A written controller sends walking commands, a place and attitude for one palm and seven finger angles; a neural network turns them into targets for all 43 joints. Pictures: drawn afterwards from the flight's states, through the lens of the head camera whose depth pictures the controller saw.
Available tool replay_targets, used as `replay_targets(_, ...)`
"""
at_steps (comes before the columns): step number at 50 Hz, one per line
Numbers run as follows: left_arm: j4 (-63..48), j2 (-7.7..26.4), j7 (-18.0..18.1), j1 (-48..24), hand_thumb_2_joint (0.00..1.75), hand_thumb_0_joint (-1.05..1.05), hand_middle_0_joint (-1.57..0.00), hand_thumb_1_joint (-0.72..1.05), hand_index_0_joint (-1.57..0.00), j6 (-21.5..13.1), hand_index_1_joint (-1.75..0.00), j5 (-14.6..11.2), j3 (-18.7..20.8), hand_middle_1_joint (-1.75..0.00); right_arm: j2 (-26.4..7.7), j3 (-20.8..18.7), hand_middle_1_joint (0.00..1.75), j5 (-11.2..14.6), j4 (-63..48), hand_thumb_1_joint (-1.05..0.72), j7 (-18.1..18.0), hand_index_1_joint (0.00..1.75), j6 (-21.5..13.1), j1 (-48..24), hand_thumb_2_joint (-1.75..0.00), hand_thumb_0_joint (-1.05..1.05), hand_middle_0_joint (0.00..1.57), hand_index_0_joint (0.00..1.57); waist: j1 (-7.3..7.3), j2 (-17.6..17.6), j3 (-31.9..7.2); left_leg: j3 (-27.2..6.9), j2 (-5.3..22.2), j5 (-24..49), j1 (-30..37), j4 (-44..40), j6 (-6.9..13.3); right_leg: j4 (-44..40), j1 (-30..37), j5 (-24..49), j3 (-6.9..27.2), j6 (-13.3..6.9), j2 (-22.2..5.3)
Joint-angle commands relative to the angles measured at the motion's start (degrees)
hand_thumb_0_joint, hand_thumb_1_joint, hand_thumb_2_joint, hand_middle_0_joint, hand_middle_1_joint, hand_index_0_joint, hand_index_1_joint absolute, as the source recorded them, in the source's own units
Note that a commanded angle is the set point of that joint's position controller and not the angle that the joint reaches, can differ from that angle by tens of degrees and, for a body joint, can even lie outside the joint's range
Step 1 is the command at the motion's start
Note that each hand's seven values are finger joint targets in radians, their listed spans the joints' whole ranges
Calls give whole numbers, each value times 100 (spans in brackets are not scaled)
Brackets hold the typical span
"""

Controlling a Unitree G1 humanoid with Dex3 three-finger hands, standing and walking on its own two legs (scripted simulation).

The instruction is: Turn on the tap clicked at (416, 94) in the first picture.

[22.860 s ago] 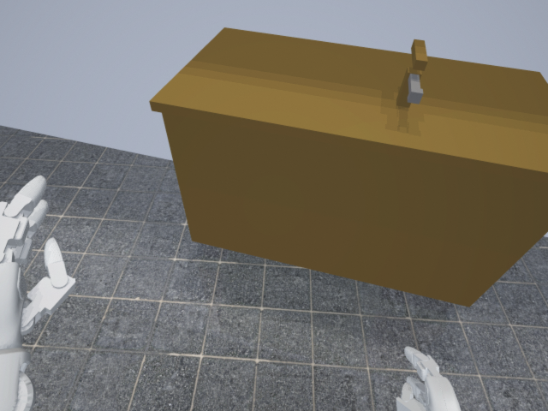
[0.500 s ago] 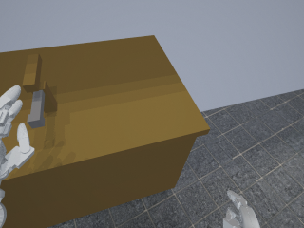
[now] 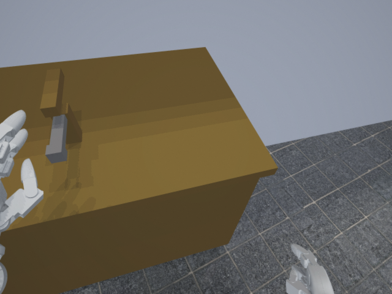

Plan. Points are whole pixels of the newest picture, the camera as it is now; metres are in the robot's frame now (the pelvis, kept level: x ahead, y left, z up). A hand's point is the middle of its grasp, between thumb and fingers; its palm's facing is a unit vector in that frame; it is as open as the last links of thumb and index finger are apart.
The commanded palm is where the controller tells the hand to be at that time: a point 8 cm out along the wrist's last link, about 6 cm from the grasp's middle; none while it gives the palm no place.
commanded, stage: shuffle to correct the standing spot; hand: left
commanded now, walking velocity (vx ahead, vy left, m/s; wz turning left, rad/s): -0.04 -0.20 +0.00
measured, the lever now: (56, 153) +0.34 +0.30 +0.09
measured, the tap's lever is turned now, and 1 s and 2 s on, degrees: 0 0 0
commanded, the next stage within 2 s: none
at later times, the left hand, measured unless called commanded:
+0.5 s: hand (34, 195) +0.21 +0.25 +0.17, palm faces +0.34 -0.85 -0.41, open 7.5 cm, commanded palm +0.15 +0.28 +0.19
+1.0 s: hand (40, 196) +0.21 +0.24 +0.17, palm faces +0.34 -0.84 -0.43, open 7.5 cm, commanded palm +0.15 +0.27 +0.19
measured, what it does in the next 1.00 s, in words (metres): stands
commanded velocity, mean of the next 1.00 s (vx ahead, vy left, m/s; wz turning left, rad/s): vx -0.03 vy -0.20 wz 0.00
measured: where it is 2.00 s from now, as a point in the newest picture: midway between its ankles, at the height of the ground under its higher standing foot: outside the picture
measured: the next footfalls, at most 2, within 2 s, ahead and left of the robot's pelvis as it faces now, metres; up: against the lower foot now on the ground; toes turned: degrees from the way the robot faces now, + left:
none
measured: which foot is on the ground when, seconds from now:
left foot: down 0.00-1.00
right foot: down 0.00-1.00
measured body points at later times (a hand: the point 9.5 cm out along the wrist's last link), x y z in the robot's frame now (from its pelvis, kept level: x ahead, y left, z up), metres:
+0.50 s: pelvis -0.01 +0.00 +0.00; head +0.02 +0.01 +0.45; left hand +0.19 +0.29 +0.19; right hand +0.16 -0.23 -0.08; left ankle +0.02 +0.13 -0.73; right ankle -0.01 -0.06 -0.73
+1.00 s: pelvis -0.01 -0.01 +0.00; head +0.02 +0.00 +0.45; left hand +0.19 +0.28 +0.20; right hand +0.16 -0.24 -0.08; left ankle +0.02 +0.13 -0.73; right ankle -0.01 -0.06 -0.73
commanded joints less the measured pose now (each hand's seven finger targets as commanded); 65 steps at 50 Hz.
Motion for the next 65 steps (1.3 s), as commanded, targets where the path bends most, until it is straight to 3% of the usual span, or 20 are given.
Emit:
replay_targets(1,-1283,1041,112,-382,90,0,-20,90,-20,-383,-30,-3,693,-30,-735,-288,30,-9,-902,-90,-51,30,-320,-391,-90,0,20,20,-12,646,-839,-752,719,1205,576,-597,531,-505,-63,1299,718,447,-875)
replay_targets(4,-1233,1056,99,-309,90,0,-20,90,-20,-394,-30,34,701,-30,-737,-275,30,-19,-928,-90,-54,30,-337,-407,-90,0,20,20,20,910,-834,-991,920,1370,464,-846,591,-553,160,1017,595,550,-731)
replay_targets(8,-1107,965,79,-102,90,0,-20,90,-20,-386,-30,12,661,-30,-745,-271,30,-3,-902,-90,-25,30,-342,-315,-90,0,20,20,-8,616,-941,-691,686,1029,443,-639,473,-803,274,1155,626,377,-822)
replay_targets(11,-996,1007,95,-112,90,0,-20,90,-20,-334,-30,-35,708,-30,-733,-327,30,22,-900,-90,-24,30,-345,-235,-90,0,20,20,-36,92,-912,-335,371,421,385,-178,353,-949,69,1222,1029,202,-1151)
replay_targets(16,-1115,1011,140,-338,90,0,-20,90,-20,-326,-30,-72,658,-30,-691,-300,30,27,-857,-90,-54,30,-376,-309,-90,0,20,20,-67,23,-775,-190,227,227,558,-73,334,-983,-314,1009,1242,67,-1353)
replay_targets(18,-1196,963,158,-480,90,0,-20,90,-20,-356,-30,-44,564,-30,-690,-229,30,-1,-822,-90,-73,30,-369,-404,-90,0,20,20,-82,343,-617,-427,371,231,603,-465,396,-844,-468,669,985,89,-1161)
replay_targets(20,-1242,999,167,-496,90,0,-20,90,-20,-383,-30,-3,593,-30,-715,-224,30,-19,-858,-90,-73,30,-366,-432,-90,0,20,20,-63,768,-552,-849,649,188,391,-887,511,-655,-322,499,765,295,-880)
replay_targets(23,-1285,998,164,-418,90,0,-20,90,-20,-424,-30,53,612,-30,-712,-197,30,-19,-873,-90,-69,30,-369,-439,-90,0,20,20,-27,932,-707,-1183,880,489,285,-1216,592,-537,93,562,527,463,-653)
replay_targets(28,-1067,956,107,-75,90,0,-20,90,-20,-384,-30,35,640,-30,-730,-262,30,-15,-884,-90,-29,30,-369,-307,-90,0,20,20,-10,619,-998,-725,721,1214,550,-730,481,-818,318,1230,589,402,-785)
replay_targets(32,-973,970,111,-105,90,0,-20,90,-20,-296,-30,-53,649,-30,-700,-300,30,43,-859,-90,-23,30,-363,-271,-90,0,20,20,-59,22,-1051,-287,344,942,588,-107,324,-869,145,1665,1017,137,-1197)
replay_targets(35,-1024,1001,145,-230,90,0,-20,90,-20,-305,-30,-73,657,-30,-680,-285,30,13,-829,-90,-36,30,-342,-302,-90,0,20,20,-71,-125,-971,-112,234,704,559,97,320,-888,-37,1723,1160,112,-1361)
replay_targets(37,-1253,1102,177,-342,90,0,-20,90,-20,-319,-30,-76,704,-30,-658,-265,30,46,-832,-90,-53,30,-348,-418,-90,0,20,20,-67,125,-940,-175,256,908,713,-86,326,-784,-100,1750,1147,76,-1370)
replay_targets(40,-1285,1045,183,-323,90,0,-20,90,-20,-357,-30,-33,675,-30,-686,-251,30,-10,-855,-90,-58,30,-307,-448,-90,0,20,20,-41,528,-749,-553,563,1005,617,-464,480,-659,-198,1287,850,355,-1044)
replay_targets(43,-1327,994,177,-362,90,0,-20,90,-20,-391,-30,-10,631,-30,-689,-230,30,4,-871,-90,-55,30,-314,-472,-90,0,20,20,-40,718,-720,-741,662,831,424,-699,498,-676,-23,1025,739,394,-903)
replay_targets(46,-1125,1028,166,-158,90,0,-20,90,-20,-354,-30,-3,724,-30,-710,-286,30,16,-899,-90,-34,30,-313,-370,-90,0,20,20,-13,509,-782,-641,620,637,307,-565,464,-826,146,1082,828,413,-952)
replay_targets(51,-1035,977,173,-147,90,0,-20,90,-20,-313,-30,-68,671,-30,-690,-301,30,36,-874,-90,-26,30,-328,-295,-90,0,20,20,-66,38,-854,-248,277,331,417,-50,330,-985,-81,1180,1180,193,-1307)
replay_targets(53,-1164,941,185,-191,90,0,-20,90,-20,-320,-30,-76,602,-30,-679,-261,30,24,-844,-90,-30,30,-340,-342,-90,0,20,20,-71,90,-919,-217,279,613,606,-111,343,-896,-116,1378,1121,133,-1336)
replay_targets(59,-1303,1051,203,-303,90,0,-20,90,-20,-338,-30,-13,675,-30,-706,-243,30,-8,-889,-90,-62,30,-324,-447,-90,0,20,20,-32,678,-759,-784,713,810,511,-719,515,-639,-110,1020,786,416,-918)
replay_targets(61,-1238,1048,197,-259,90,0,-20,90,-20,-334,-30,4,696,-30,-710,-252,30,-7,-896,-90,-46,30,-311,-410,-90,0,20,20,-10,656,-769,-805,758,811,327,-720,516,-710,113,1033,765,492,-871)
replay_targets(65,-1175,963,163,-126,90,0,-20,90,-20,-316,-30,-19,650,-30,-721,-267,30,4,-900,-90,-26,30,-315,-332,-90,0,20,20,-24,448,-942,-657,643,1000,411,-526,440,-757,228,1285,765,372,-936)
